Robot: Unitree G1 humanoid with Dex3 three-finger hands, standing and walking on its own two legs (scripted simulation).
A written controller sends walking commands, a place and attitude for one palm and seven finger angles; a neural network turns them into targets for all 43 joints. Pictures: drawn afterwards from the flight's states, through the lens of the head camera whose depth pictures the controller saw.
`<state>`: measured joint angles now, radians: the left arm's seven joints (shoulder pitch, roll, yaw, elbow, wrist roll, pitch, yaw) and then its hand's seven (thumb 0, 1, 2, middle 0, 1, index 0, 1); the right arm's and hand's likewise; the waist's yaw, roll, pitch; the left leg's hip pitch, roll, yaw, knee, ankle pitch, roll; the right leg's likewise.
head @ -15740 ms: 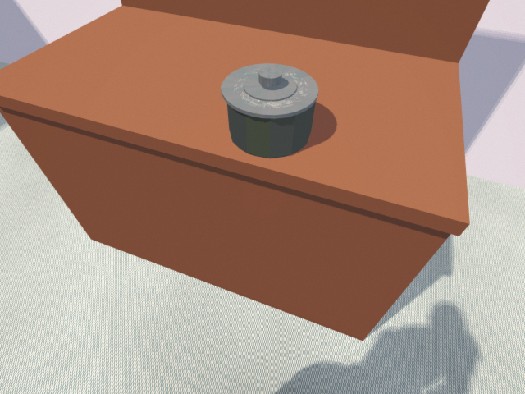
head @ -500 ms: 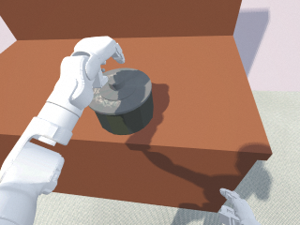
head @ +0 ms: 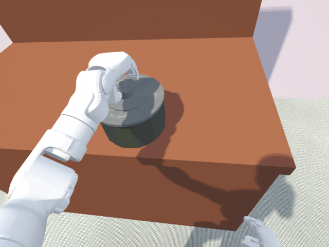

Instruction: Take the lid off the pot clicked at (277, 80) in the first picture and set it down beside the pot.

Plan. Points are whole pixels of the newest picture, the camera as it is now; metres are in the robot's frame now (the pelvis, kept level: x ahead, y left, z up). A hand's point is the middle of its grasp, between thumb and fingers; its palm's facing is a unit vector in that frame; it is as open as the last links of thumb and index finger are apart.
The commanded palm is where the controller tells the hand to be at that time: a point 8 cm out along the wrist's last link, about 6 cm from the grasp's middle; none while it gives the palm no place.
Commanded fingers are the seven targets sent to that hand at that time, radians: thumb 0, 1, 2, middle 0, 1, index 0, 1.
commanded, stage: lower the open fingers around the knob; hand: left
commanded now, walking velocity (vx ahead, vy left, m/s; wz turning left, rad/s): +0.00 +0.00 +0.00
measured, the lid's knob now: (125, 90) +0.47 +0.11 +0.15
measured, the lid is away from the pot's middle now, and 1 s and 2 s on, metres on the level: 0.00 0.00 0.00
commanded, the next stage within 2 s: close the fingers and squeeze the knob in 0.36 s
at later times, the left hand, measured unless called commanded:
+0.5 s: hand (119, 89) +0.44 +0.11 +0.17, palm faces -0.21 -0.03 -0.98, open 9.7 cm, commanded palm +0.41 +0.12 +0.23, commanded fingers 0.00 -0.20 1.35 -0.87 -0.08 -0.87 -0.08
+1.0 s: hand (117, 91) +0.44 +0.12 +0.17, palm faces -0.21 -0.03 -0.98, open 8.4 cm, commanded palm +0.41 +0.12 +0.23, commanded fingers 0.00 0.11 1.15 -0.75 -0.74 -0.75 -0.74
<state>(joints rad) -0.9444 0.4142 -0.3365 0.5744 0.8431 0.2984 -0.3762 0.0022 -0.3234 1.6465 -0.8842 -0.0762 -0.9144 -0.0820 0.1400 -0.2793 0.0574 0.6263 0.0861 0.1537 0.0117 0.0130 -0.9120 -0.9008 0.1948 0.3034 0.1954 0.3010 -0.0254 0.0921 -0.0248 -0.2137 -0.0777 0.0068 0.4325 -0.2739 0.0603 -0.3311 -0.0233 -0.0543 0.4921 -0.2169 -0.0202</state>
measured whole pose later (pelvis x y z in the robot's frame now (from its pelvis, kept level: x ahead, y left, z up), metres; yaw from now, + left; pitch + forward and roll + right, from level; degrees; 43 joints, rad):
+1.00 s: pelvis +0.00 +0.00 +0.00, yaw +0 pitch +3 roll +1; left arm -0.90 0.42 -0.34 0.52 0.84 0.29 -0.39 0.00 -0.02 1.24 -0.78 -0.55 -0.78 -0.55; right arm 0.14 -0.28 0.05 0.62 0.08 0.15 0.02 0.01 -0.91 -0.90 0.19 0.30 0.20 0.30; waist -0.03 0.09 -0.02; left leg -0.20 -0.08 0.01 0.43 -0.27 0.07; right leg -0.32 -0.02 -0.05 0.48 -0.21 -0.02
